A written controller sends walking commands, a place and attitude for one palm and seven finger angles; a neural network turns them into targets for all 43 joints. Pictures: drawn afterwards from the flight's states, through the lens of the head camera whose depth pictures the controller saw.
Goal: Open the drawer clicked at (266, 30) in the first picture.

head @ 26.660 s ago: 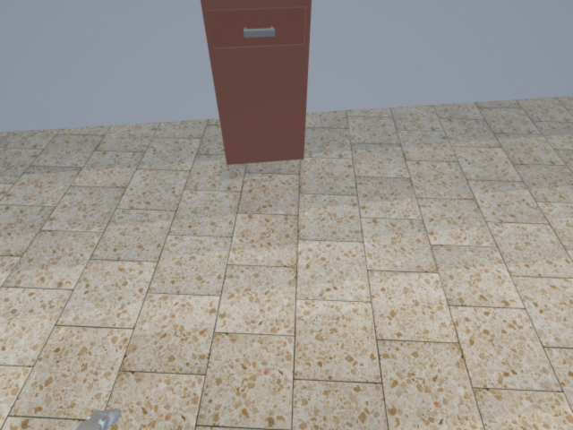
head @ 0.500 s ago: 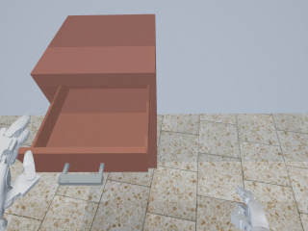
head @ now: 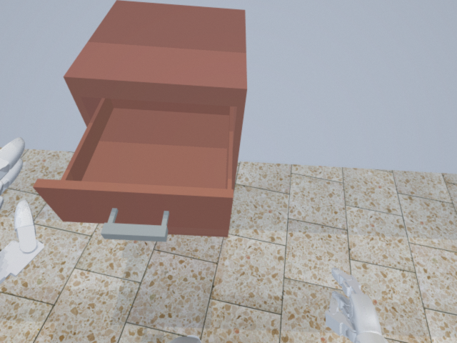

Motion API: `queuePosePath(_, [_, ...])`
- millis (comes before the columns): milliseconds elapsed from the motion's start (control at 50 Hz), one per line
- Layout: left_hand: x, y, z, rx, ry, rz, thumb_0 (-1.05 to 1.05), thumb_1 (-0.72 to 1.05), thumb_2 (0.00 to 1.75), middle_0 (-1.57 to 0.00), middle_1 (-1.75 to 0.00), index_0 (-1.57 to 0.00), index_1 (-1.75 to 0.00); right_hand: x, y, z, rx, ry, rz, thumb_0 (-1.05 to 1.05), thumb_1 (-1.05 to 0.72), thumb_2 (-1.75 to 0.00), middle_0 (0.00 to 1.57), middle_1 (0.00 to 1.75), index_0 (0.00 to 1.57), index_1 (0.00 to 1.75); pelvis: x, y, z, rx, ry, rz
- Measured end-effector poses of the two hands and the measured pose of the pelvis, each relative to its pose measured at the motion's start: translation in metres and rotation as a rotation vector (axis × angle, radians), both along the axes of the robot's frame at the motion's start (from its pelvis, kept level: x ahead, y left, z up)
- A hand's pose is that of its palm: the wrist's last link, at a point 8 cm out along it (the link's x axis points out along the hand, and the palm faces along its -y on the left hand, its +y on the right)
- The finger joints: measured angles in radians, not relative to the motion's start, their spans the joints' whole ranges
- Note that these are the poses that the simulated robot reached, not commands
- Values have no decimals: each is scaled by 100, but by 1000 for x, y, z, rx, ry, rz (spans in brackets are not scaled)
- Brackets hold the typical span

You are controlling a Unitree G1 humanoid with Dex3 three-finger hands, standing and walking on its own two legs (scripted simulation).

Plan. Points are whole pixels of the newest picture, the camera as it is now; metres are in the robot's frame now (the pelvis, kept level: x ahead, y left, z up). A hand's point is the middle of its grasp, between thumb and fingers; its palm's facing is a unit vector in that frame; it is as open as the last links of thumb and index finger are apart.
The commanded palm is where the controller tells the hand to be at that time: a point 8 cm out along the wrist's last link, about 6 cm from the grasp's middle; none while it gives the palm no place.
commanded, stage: step back with the hand held close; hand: left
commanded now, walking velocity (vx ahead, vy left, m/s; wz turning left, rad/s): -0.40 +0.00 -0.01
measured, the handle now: (137, 223) +0.34 +0.21 -0.06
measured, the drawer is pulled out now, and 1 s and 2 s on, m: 0.27 0.27 0.27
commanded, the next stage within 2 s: stop stepping back and stand still in 0.62 s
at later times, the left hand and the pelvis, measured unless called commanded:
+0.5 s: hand (16, 276) +0.15 +0.23 +0.18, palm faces +0.25 -0.85 -0.46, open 7.4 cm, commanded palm +0.08 +0.28 +0.19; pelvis -0.06 +0.01 +0.01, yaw -3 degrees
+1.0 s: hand out of the picture +0.00 +0.22 +0.15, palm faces +0.36 -0.83 -0.42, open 7.4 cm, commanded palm -0.07 +0.27 +0.19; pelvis -0.19 -0.01 +0.00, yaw +1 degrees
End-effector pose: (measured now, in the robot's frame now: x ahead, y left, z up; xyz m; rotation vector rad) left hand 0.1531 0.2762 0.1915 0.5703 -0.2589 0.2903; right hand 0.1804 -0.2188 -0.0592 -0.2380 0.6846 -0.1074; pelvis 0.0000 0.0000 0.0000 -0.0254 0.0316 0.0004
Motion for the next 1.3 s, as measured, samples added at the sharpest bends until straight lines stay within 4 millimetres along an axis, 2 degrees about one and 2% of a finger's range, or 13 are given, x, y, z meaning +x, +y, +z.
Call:
queuePosePath(240, [-5,7,-9,-61,-65,-45,1,89,90,-21,-30,-21,-30,-44,-16,-11,-69,110,-78,1,-90,-90,21,30,20,30,-17,10,-5,-17,3,24])
queuePosePath(380, [-13,19,2,-11,-13,-51,2,89,90,-21,-30,-21,-30,-59,3,3,-56,87,-74,2,-91,-90,20,30,20,30,-33,14,8,-46,50,-1])
queuePosePath(520, [-35,-2,9,-30,-20,-138,2,89,90,-21,-30,-21,-30,-71,13,8,-10,33,-20,1,-90,-90,21,30,20,30,-64,7,12,-47,78,-43])
queuePosePath(640, [-73,-26,6,41,17,-185,2,89,90,-21,-30,-21,-30,-94,-1,-4,21,-23,19,1,-90,-90,21,30,20,30,-111,-11,-2,-8,70,-53])
queuePosePath(740, [-124,-42,21,76,16,-198,2,89,90,-22,-30,-21,-30,-137,-23,-12,39,40,-30,1,-90,-90,21,30,20,30,-139,-20,2,-21,15,-15])
queuePosePath(800, [-149,-32,20,53,15,-104,1,89,90,-22,-30,-22,-30,-162,-34,-5,24,85,-88,1,-90,-90,21,30,20,30,-143,-23,9,32,19,-26])
queuePosePath(880, [-164,-9,-5,-26,57,54,1,89,90,-22,-30,-21,-30,-181,-41,1,-12,68,-103,2,-90,-90,20,30,20,30,-158,-22,10,45,22,-2])
queuePosePath(960, [-178,-6,-25,-107,61,84,1,89,90,-21,-30,-21,-30,-195,-41,0,-41,20,-89,2,-91,-90,20,30,20,30,-181,-14,1,39,-3,29])
queuePosePath(1020, [-193,-18,-16,-94,49,32,2,89,90,-21,-30,-21,-30,-211,-33,4,-19,-1,-62,2,-91,-90,20,30,20,30,-199,-15,3,55,-30,9])
queuePosePath(1080, [-212,-32,9,-12,5,-36,2,89,90,-21,-30,-21,-30,-227,-24,3,25,-17,-31,1,-91,-90,20,30,20,30,-213,-19,4,50,-42,16])
queuePosePath(1180, [-245,-39,41,122,-74,-30,2,89,90,-21,-30,-21,-30,-251,-19,-16,101,19,-10,1,-90,-90,20,30,20,30,-232,-28,3,19,-57,43])
queuePosePath(1240, [-261,-30,33,100,-60,39,1,89,90,-21,-30,-21,-30,-265,-25,-26,113,69,-21,1,-90,-90,21,30,20,30,-242,-32,2,34,-51,42])
queuePosePath(1300, [-269,-20,9,-5,-2,117,1,89,90,-21,-30,-21,-30,-280,-36,-26,90,108,-39,1,-90,-90,21,30,20,30,-249,-33,6,51,-31,37])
